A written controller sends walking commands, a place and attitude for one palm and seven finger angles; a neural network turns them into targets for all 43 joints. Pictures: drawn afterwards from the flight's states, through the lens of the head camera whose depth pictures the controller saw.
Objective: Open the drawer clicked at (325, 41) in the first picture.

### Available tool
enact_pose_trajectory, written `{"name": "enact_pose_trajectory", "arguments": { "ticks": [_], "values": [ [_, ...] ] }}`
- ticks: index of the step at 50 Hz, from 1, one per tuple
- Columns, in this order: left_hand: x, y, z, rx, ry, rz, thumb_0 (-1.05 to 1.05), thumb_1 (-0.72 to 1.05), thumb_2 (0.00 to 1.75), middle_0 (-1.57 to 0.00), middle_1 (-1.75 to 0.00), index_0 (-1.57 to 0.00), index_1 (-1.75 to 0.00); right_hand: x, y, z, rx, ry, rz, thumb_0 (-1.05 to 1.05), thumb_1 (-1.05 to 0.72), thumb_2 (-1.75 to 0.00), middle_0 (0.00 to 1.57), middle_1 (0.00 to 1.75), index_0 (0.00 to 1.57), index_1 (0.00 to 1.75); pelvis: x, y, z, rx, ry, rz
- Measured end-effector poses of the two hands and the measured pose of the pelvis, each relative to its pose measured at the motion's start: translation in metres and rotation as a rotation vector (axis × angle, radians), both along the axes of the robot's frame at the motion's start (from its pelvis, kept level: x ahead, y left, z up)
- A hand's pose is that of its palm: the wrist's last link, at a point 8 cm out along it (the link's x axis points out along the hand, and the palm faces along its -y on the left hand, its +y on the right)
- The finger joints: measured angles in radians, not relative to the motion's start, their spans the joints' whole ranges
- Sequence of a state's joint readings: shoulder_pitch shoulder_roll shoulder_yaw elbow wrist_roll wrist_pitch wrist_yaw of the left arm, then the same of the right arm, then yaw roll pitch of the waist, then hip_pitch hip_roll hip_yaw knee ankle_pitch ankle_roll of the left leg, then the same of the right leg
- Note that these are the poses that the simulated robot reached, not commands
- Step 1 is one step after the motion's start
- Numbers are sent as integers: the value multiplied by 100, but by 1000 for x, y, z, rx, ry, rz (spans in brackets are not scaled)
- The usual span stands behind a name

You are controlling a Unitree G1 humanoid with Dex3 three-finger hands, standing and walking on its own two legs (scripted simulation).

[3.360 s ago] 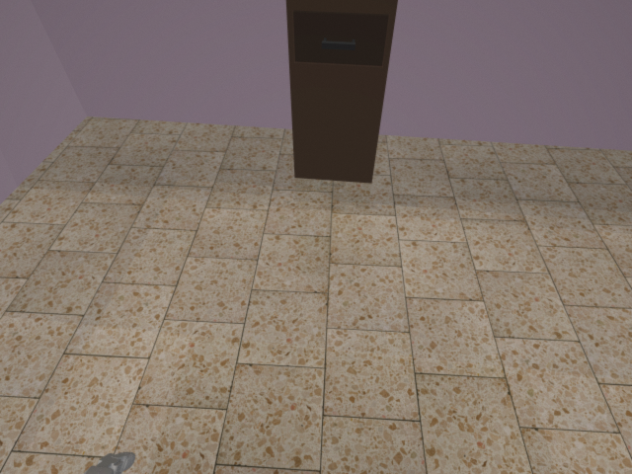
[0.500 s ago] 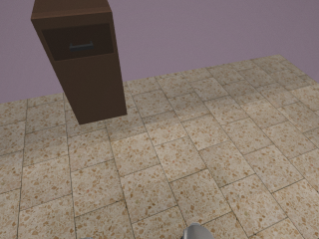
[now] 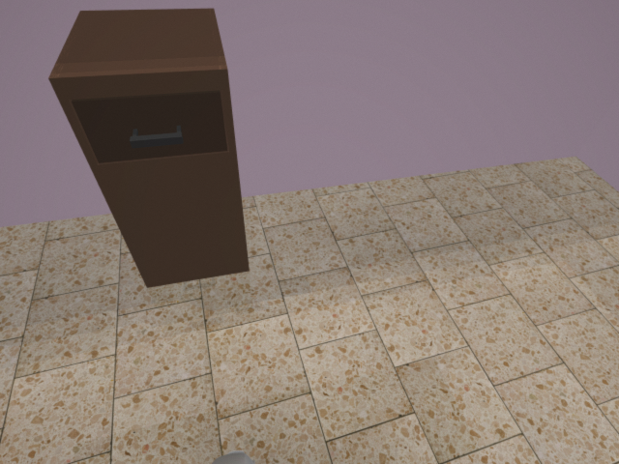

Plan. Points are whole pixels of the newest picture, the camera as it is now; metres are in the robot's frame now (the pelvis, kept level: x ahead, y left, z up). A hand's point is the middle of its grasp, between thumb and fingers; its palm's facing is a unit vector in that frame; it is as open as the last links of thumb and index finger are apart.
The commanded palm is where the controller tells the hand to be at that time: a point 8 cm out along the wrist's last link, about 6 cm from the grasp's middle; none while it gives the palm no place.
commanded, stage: walk to a spot facing it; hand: left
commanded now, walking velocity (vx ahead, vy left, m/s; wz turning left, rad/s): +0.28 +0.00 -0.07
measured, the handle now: (157, 135) +0.86 +0.45 -0.09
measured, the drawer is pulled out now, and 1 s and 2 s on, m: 0.00 0.00 0.00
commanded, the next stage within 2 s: turn to face it in 0.06 s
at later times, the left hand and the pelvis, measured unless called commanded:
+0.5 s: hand (199, 411) +0.23 +0.19 -0.16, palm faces +0.08 -0.97 -0.24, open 7.3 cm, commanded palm none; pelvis +0.15 +0.00 -0.01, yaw +5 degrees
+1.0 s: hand out of the picture +0.13 +0.23 -0.18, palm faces +0.31 -0.93 -0.20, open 7.4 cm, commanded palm none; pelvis +0.17 +0.04 +0.01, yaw +15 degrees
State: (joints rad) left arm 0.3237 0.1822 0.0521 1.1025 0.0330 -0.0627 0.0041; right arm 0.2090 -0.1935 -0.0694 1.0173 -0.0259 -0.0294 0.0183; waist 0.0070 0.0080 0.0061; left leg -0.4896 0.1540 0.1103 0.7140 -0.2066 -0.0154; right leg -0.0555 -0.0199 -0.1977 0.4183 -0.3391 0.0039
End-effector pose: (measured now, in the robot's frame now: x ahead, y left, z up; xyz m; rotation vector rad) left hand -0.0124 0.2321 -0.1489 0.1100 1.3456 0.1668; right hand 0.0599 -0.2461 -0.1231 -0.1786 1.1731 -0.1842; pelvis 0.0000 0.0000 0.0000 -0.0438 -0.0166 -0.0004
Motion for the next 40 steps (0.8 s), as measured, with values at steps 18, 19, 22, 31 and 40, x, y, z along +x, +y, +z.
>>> {"name": "enact_pose_trajectory", "arguments": {
  "ticks": [18,19,22,31,40],
  "values": [
    [170,20,14,26,-48,-29,1,92,90,-20,-30,-20,-30,47,45,-12,57,217,-48,0,-94,-90,20,30,20,30,123,20,7,48,4,12],
    [182,18,16,36,-69,-28,1,93,90,-20,-30,-20,-30,45,45,-16,70,245,-48,0,-94,-90,20,30,20,30,128,16,6,52,4,23],
    [212,10,17,68,-134,-21,1,93,90,-20,-30,-20,-30,46,39,-31,111,306,-49,0,-93,-90,20,30,20,30,144,3,-3,73,1,45],
    [230,-5,31,88,-190,75,0,93,90,-20,-30,-20,-30,127,16,-29,92,250,55,0,-91,-90,20,30,19,30,165,-8,4,59,8,148],
    [182,20,8,53,-105,195,0,92,90,-20,-30,-20,-30,228,29,-7,-13,78,218,0,-91,-90,20,30,19,30,170,12,-1,36,12,222]
  ]
}}
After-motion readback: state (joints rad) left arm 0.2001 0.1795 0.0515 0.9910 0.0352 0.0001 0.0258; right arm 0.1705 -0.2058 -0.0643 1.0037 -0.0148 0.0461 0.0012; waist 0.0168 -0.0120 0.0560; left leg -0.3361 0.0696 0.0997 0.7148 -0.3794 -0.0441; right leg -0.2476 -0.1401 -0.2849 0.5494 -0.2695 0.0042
